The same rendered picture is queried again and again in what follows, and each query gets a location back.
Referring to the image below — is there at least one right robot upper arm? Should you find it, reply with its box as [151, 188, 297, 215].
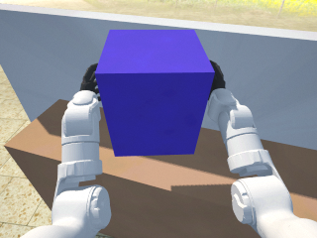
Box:
[231, 175, 317, 238]

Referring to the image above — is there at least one left robot upper arm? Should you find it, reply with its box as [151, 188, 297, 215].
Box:
[20, 184, 112, 238]

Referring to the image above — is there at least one carton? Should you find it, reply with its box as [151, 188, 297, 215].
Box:
[94, 30, 215, 157]

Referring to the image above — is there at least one left robot hand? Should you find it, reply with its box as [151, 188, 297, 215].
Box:
[79, 63, 101, 101]

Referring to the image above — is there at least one robot left forearm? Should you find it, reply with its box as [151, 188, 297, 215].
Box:
[52, 90, 103, 224]

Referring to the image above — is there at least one robot right forearm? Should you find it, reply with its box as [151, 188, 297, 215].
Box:
[207, 88, 293, 212]

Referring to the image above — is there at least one right robot hand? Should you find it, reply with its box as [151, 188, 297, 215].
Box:
[208, 60, 226, 100]

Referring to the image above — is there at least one pedestal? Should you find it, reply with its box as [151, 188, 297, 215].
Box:
[4, 99, 317, 238]

